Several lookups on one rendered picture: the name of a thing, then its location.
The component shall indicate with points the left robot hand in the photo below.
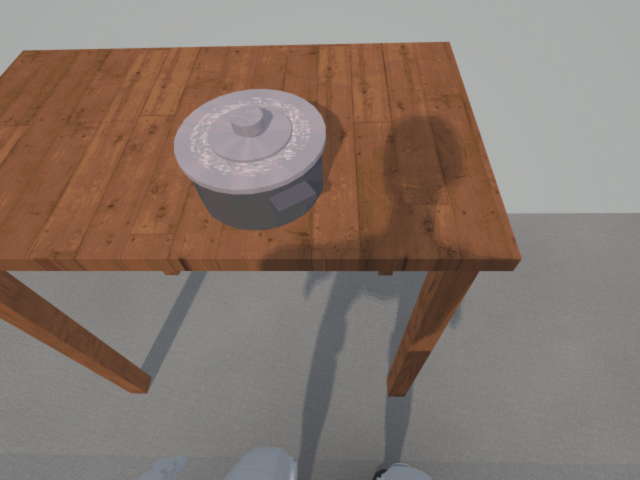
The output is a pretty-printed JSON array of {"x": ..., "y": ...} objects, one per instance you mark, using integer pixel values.
[{"x": 165, "y": 469}]

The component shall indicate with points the robot right shin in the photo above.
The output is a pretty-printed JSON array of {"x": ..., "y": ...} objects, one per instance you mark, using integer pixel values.
[{"x": 398, "y": 464}]

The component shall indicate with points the table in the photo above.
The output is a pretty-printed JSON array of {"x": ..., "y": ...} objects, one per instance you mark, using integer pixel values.
[{"x": 89, "y": 180}]

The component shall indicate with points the pot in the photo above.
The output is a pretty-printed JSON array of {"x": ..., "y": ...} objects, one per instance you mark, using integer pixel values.
[{"x": 266, "y": 210}]

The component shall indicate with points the left robot thigh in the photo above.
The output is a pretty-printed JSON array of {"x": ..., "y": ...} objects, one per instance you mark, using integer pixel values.
[{"x": 265, "y": 464}]

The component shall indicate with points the knob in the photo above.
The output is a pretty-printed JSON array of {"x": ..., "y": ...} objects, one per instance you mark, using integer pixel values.
[{"x": 247, "y": 121}]

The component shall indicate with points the lid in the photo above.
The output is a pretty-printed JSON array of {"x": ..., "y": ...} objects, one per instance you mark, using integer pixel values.
[{"x": 213, "y": 156}]

